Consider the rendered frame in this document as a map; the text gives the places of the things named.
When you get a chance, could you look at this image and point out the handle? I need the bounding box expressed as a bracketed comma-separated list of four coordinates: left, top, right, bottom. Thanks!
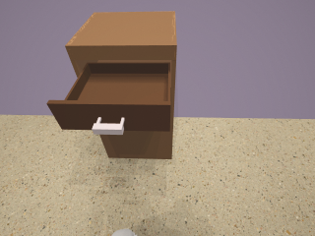
[92, 117, 125, 135]

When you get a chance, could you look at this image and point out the drawer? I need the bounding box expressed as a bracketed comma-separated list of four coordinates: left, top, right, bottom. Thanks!
[46, 62, 171, 132]

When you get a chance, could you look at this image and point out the cabinet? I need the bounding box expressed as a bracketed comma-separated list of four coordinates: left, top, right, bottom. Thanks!
[65, 11, 177, 159]

